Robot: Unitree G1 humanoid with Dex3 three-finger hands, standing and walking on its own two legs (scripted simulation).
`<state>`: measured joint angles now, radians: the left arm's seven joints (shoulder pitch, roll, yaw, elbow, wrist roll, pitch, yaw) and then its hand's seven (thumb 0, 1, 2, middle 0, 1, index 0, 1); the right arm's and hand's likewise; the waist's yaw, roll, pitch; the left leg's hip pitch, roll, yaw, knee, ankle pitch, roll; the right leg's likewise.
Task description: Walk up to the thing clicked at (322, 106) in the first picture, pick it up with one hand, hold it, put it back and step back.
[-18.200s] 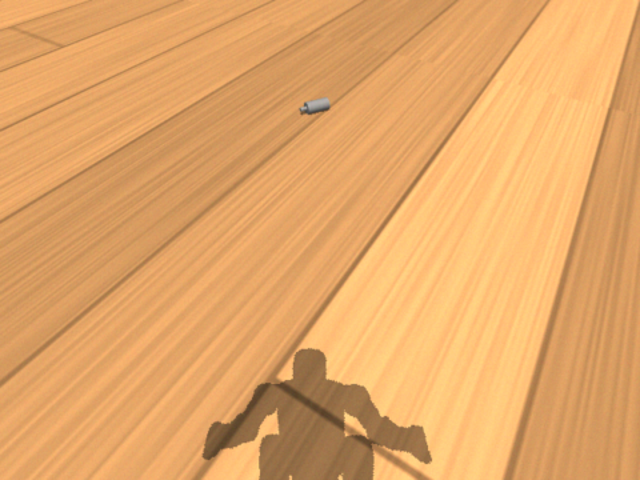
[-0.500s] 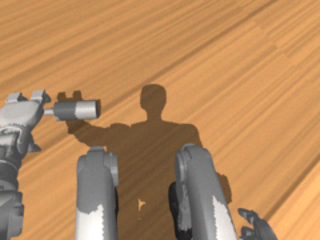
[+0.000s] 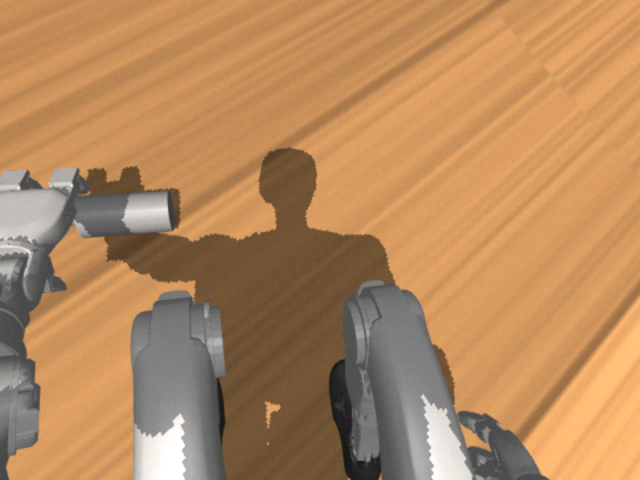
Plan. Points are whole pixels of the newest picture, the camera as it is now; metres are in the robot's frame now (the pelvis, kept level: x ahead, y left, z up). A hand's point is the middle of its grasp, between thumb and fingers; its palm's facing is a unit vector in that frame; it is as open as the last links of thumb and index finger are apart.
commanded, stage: rise first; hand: left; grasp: from above
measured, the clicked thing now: (115, 214) +0.48 +0.30 -0.31
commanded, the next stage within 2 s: approach in 1.88 s
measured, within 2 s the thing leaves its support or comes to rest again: neither
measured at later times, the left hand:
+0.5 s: hand (65, 238) +0.40 +0.32 -0.19, palm faces -0.46 -0.08 -0.89, open 13.9 cm
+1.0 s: hand (73, 227) +0.42 +0.31 -0.19, palm faces -0.46 -0.07 -0.89, open 13.9 cm
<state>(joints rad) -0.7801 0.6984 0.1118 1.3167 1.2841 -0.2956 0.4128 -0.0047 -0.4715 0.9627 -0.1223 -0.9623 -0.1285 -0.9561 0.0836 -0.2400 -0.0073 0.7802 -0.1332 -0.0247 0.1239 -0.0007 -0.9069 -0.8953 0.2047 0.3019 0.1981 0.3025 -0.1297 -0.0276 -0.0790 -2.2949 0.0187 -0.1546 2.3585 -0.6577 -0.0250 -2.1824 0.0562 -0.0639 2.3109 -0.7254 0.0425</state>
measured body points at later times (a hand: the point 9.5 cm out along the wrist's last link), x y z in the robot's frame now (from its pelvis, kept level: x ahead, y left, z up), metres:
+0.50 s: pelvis +0.00 +0.00 -0.01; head +0.23 +0.06 +0.37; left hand +0.42 +0.32 -0.13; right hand +0.09 -0.27 -0.13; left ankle +0.08 +0.13 -0.31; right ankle +0.09 -0.13 -0.31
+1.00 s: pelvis +0.00 +0.00 -0.02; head +0.23 +0.07 +0.36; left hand +0.44 +0.32 -0.14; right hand +0.08 -0.27 -0.13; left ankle +0.08 +0.13 -0.31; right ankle +0.09 -0.13 -0.31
